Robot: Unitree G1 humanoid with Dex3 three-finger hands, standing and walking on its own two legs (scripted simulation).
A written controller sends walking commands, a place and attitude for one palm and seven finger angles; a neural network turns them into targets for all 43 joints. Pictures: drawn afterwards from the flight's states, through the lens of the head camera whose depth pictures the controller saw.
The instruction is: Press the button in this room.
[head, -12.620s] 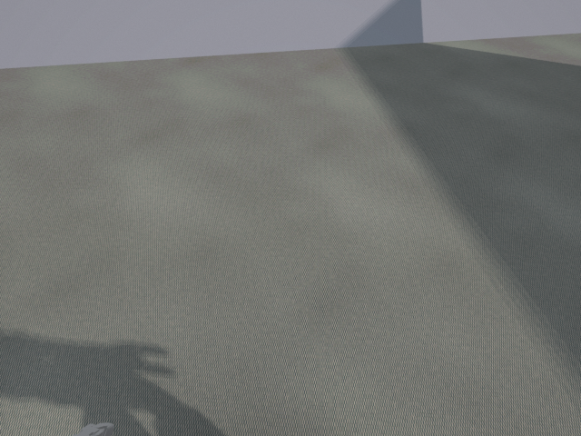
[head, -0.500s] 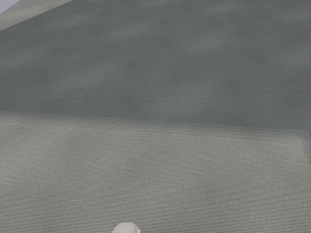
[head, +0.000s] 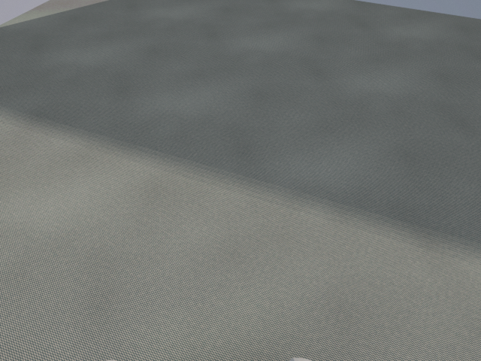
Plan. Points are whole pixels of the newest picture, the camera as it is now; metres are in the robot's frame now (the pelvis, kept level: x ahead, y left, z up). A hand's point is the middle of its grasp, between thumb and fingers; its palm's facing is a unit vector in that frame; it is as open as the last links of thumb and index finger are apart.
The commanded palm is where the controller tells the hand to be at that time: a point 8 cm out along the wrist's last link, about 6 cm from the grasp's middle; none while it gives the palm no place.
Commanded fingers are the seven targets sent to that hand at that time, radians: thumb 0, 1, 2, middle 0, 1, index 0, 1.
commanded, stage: turn or walk to find it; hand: left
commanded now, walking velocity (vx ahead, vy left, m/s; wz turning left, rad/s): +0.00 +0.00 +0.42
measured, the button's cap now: out of the picture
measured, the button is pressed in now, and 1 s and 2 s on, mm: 0 0 0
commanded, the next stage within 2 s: none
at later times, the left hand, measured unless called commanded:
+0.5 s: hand out of the picture -0.03 +0.16 -0.16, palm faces +0.27 -0.93 -0.26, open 7.3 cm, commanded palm none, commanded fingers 0.00 0.90 0.90 -0.20 -0.30 -0.20 -0.30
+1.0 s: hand out of the picture -0.05 +0.20 -0.16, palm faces +0.43 -0.86 -0.26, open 7.4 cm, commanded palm none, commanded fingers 0.00 0.90 0.90 -0.20 -0.30 -0.20 -0.30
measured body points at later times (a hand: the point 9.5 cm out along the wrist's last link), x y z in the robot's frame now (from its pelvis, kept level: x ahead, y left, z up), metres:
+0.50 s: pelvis -0.02 -0.04 +0.00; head +0.02 -0.05 +0.45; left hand -0.04 +0.21 -0.14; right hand +0.09 -0.28 -0.16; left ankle -0.08 +0.11 -0.69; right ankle +0.00 -0.12 -0.74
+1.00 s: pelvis -0.04 -0.03 +0.00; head -0.01 -0.03 +0.44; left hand -0.07 +0.24 -0.14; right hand +0.12 -0.22 -0.16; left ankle -0.08 +0.09 -0.74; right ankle +0.00 -0.14 -0.72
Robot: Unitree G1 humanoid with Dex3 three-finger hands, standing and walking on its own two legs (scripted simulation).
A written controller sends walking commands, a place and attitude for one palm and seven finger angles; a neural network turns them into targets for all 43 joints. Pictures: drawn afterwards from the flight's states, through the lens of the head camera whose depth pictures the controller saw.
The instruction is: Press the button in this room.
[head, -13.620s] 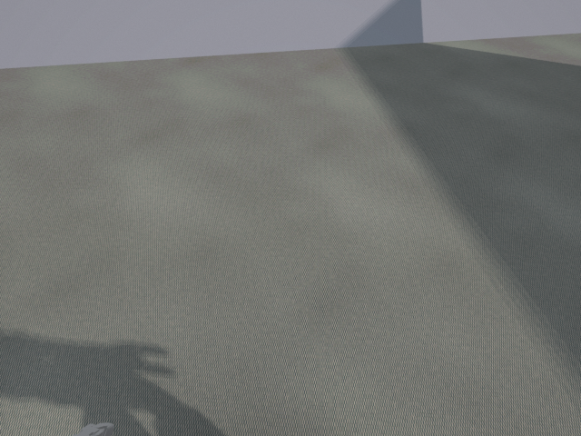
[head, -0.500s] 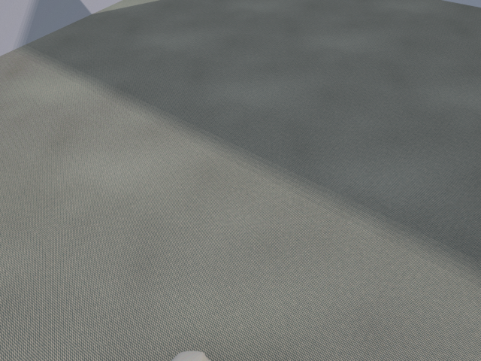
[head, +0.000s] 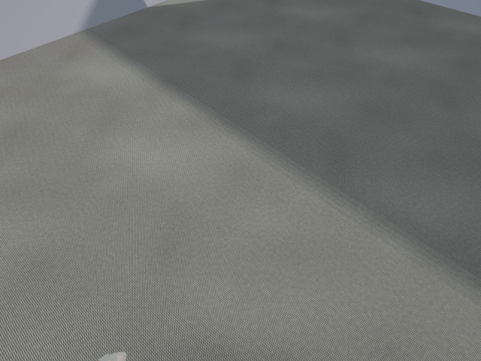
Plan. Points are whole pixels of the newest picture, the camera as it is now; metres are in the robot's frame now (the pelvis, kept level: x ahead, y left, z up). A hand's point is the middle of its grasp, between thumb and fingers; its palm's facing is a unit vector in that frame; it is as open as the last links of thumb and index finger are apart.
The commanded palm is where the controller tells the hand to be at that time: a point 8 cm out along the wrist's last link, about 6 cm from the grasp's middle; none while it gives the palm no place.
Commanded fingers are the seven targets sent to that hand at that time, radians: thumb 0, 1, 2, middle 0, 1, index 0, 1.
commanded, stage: turn or walk to find it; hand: left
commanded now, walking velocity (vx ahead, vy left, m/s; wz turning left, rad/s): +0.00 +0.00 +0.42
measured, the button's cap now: out of the picture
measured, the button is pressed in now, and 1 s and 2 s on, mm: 0 0 0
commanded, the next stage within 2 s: none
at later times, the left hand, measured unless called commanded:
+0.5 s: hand out of the picture -0.05 +0.21 -0.19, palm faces +0.29 -0.93 -0.23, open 7.4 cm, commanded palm none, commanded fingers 0.00 0.90 0.90 -0.20 -0.30 -0.20 -0.30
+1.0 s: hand out of the picture -0.02 +0.20 -0.15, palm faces +0.42 -0.86 -0.28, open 7.4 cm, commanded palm none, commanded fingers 0.00 0.90 0.90 -0.20 -0.30 -0.20 -0.30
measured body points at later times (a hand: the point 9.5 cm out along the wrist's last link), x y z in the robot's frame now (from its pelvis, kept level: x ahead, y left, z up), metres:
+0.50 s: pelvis -0.03 +0.01 -0.01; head +0.01 +0.03 +0.44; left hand -0.06 +0.26 -0.17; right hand +0.12 -0.22 -0.15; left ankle -0.06 +0.11 -0.74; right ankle +0.00 -0.12 -0.73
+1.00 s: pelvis -0.04 -0.03 +0.00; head +0.00 -0.05 +0.44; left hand -0.04 +0.24 -0.12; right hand +0.11 -0.23 -0.17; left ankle -0.07 +0.11 -0.72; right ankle +0.00 -0.12 -0.74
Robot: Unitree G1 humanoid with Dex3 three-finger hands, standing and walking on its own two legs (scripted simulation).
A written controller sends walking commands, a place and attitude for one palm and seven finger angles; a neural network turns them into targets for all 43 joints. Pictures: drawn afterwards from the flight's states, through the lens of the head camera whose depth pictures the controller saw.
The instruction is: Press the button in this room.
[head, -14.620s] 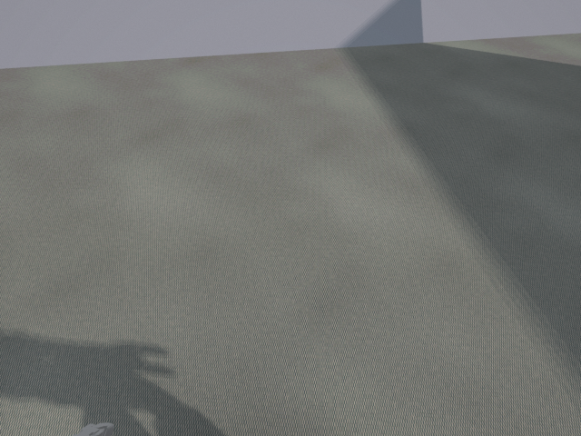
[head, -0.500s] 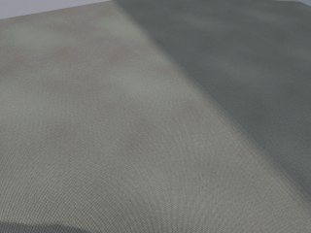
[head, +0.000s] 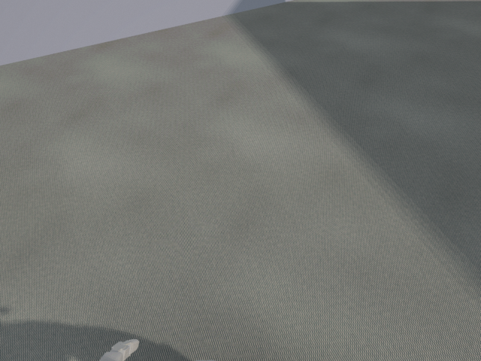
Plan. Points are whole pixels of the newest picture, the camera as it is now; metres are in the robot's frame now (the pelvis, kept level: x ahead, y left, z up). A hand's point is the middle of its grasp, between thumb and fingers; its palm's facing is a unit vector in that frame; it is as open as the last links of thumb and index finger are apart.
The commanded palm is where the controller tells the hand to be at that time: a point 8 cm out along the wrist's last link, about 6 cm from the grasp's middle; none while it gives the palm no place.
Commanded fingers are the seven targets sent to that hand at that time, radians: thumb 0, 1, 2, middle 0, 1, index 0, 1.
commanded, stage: turn or walk to find it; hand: left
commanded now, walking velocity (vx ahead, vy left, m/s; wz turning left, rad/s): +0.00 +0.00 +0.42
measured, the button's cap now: out of the picture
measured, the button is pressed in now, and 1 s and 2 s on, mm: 0 0 0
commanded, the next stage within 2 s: stand and wait in 1.02 s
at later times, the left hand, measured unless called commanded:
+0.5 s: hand out of the picture -0.08 +0.23 -0.18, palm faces +0.31 -0.92 -0.25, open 7.4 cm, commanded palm none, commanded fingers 0.00 0.90 0.90 -0.20 -0.30 -0.20 -0.30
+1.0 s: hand out of the picture -0.03 +0.20 -0.14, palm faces +0.42 -0.87 -0.28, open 7.4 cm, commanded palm none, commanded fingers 0.00 0.90 0.90 -0.20 -0.30 -0.20 -0.30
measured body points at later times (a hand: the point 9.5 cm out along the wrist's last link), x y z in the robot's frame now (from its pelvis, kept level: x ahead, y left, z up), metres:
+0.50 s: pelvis -0.03 +0.02 -0.01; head -0.01 +0.04 +0.44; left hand -0.10 +0.28 -0.16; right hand +0.14 -0.20 -0.14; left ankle -0.07 +0.12 -0.73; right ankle +0.00 -0.10 -0.72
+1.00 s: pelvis -0.05 -0.02 +0.00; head -0.02 -0.04 +0.45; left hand -0.05 +0.25 -0.12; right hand +0.08 -0.23 -0.16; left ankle -0.08 +0.11 -0.71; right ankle +0.00 -0.11 -0.73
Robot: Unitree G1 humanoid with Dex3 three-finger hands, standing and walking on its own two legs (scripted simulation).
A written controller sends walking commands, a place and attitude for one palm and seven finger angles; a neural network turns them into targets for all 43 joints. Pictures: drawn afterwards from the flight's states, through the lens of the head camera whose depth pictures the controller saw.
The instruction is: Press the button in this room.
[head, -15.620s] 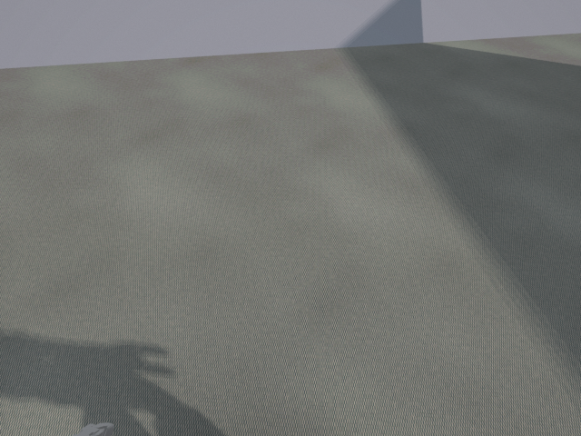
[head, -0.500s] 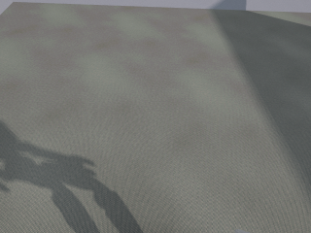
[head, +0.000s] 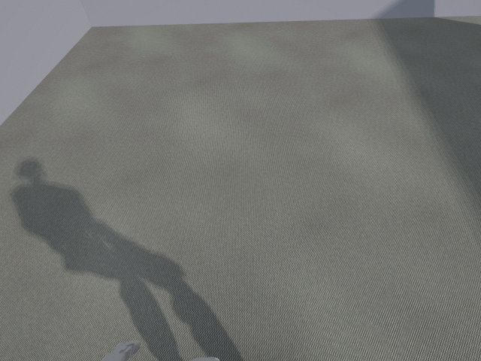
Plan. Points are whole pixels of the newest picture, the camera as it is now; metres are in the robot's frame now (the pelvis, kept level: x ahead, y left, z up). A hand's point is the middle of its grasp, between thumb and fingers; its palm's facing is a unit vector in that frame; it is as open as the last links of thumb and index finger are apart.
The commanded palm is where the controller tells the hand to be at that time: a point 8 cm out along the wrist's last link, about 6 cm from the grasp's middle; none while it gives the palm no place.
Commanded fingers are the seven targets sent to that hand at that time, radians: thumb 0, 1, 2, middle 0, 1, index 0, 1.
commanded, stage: turn or walk to find it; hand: left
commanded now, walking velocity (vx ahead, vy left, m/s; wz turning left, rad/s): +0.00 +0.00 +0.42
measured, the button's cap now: out of the picture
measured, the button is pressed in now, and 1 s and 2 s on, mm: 0 0 0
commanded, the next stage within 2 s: stand and wait in 0.02 s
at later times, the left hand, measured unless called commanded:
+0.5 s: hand out of the picture -0.07 +0.25 -0.18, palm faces +0.31 -0.92 -0.26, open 7.4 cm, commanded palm none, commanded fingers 0.00 0.90 0.90 -0.20 -0.30 -0.20 -0.30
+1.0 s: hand out of the picture -0.07 +0.19 -0.14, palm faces +0.49 -0.82 -0.28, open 7.4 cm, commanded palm none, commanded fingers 0.00 0.90 0.90 -0.20 -0.30 -0.20 -0.30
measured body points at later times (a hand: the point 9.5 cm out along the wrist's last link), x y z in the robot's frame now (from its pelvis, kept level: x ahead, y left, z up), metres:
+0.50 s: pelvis -0.04 +0.03 +0.00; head -0.02 +0.06 +0.44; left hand -0.08 +0.30 -0.16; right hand +0.12 -0.19 -0.13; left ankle -0.06 +0.13 -0.73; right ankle -0.01 -0.10 -0.69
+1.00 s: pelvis -0.05 -0.03 +0.01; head -0.01 -0.05 +0.45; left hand -0.09 +0.23 -0.12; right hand +0.12 -0.23 -0.16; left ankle -0.13 +0.10 -0.64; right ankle +0.01 -0.10 -0.73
